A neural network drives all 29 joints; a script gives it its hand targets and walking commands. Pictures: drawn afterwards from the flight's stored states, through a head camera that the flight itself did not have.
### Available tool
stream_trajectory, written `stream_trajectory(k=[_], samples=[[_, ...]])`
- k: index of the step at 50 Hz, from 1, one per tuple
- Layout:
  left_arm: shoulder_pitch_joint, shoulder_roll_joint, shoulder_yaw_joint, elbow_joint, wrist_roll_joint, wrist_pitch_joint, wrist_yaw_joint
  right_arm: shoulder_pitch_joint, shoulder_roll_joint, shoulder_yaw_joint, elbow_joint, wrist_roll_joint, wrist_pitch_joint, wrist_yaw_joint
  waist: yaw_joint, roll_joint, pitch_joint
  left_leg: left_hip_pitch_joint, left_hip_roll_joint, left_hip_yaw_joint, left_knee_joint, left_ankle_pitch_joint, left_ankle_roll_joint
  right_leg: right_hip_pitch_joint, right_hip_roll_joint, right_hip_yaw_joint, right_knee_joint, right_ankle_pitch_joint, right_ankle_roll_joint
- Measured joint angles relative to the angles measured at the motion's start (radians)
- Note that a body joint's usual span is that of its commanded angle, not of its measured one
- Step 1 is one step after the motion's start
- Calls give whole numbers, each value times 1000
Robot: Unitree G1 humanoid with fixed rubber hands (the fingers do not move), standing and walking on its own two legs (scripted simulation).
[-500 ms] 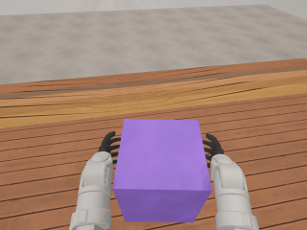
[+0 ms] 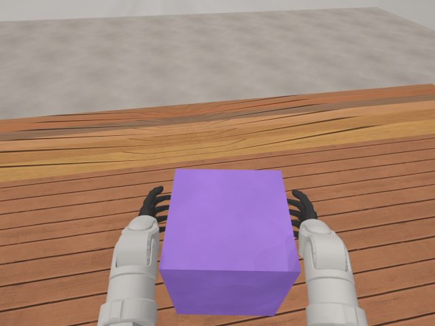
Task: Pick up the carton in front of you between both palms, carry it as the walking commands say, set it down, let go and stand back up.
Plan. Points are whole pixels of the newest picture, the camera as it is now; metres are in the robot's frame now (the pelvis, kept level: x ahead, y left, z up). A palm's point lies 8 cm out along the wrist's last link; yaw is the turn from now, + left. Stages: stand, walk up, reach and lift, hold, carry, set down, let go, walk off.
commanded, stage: carry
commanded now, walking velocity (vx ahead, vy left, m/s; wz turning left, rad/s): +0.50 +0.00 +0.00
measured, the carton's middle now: (226, 245) +0.29 +0.00 -0.02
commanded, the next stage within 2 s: none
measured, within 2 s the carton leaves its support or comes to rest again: neither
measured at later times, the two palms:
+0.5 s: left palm (150, 168) +0.41 +0.17 +0.08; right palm (289, 167) +0.42 -0.13 +0.08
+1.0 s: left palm (156, 95) +0.70 +0.20 +0.10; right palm (260, 97) +0.68 -0.10 +0.10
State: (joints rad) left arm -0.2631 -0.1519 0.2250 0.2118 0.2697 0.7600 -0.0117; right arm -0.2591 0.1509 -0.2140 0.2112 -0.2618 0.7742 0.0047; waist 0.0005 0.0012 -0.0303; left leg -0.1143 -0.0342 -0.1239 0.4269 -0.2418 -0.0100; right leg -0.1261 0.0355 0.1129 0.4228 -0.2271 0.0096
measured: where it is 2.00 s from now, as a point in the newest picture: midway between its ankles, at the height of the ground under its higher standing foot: (215, 187)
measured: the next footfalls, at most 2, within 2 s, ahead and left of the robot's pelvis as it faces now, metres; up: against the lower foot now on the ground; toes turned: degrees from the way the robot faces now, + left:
right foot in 0.36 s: +0.14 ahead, -0.09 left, +0.00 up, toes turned -7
left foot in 0.68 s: +0.43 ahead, +0.14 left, +0.00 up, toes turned +11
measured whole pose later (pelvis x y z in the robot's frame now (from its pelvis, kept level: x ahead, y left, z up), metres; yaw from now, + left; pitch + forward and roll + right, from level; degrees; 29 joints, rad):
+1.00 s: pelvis +0.47 +0.06 +0.01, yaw -1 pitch +5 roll -2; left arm 0.11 -0.14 0.04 -0.57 0.02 1.12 0.15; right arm 0.09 0.14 -0.04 -0.54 0.01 1.14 -0.15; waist -0.05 0.01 -0.16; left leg -0.08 0.02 0.21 0.24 -0.25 0.05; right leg -0.60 -0.10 -0.13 0.73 -0.14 0.00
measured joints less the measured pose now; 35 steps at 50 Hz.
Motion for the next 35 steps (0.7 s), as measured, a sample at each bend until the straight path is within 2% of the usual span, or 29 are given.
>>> stream_trajectory(k=[3,7,10,12,14,16,18,19,20,22,24,27,31,33,35], samples=[[26,6,-26,-47,-21,17,10,27,-6,23,-47,22,16,-10,-3,1,-52,-69,20,35,63,-107,0,-63,-17,-40,56,-104,-4],[51,10,-63,-165,-63,55,31,54,-11,46,-171,66,55,-26,-6,1,-94,-141,42,73,134,-115,0,-117,-35,-75,92,-57,0],[80,15,-94,-268,-91,109,51,82,-16,70,-269,97,104,-42,-4,-11,-124,-142,49,109,140,-107,-1,-127,-53,-80,132,-110,11],[100,19,-93,-344,-109,152,59,85,-15,93,-320,111,141,-50,3,-25,-141,-132,41,135,135,-118,0,-151,-74,-84,191,-150,6],[126,21,-86,-414,-130,190,66,88,-15,120,-363,119,178,-59,9,-9,-153,-120,50,151,130,-149,6,-197,-79,-136,269,-212,6],[144,23,-93,-469,-155,230,78,111,-18,140,-423,128,219,-75,9,18,-153,-96,68,154,103,-161,2,-228,-62,-190,264,-249,2],[156,24,-112,-521,-179,268,89,147,-21,147,-505,144,262,-92,3,39,-142,-72,85,144,95,-180,-4,-218,-41,-245,152,-172,-5],[160,23,-130,-541,-186,283,100,168,-23,146,-549,152,282,-101,-8,47,-138,-76,92,138,128,-200,-5,-196,-34,-262,111,-87,-21],[166,23,-149,-551,-191,295,104,195,-25,139,-587,162,298,-108,-14,50,-141,-108,102,148,205,-203,-2,-185,-34,-279,112,-66,-36],[198,24,-177,-579,-199,324,112,244,-24,135,-638,190,331,-126,-15,25,-148,-198,91,178,400,-235,4,-152,-50,-290,105,-108,-46],[252,24,-186,-630,-210,352,124,278,-22,145,-670,215,359,-140,-10,-5,-148,-287,79,213,515,-272,13,-99,-65,-285,51,-130,-40],[314,19,-184,-705,-233,376,148,305,-20,160,-701,247,377,-146,13,-33,-136,-389,80,255,465,-209,13,-7,-81,-272,-52,-119,-15],[346,16,-186,-764,-265,380,182,327,-17,165,-732,260,364,-171,45,-44,-115,-435,77,296,221,-23,15,105,-101,-259,-99,-165,11],[348,16,-184,-780,-280,380,195,329,-17,165,-742,268,359,-190,48,-46,-106,-404,64,337,123,37,27,140,-123,-251,-38,-236,33],[342,18,-170,-778,-291,380,202,316,-18,170,-722,271,351,-204,41,-51,-105,-379,55,367,151,100,73,103,-163,-246,158,-298,36]])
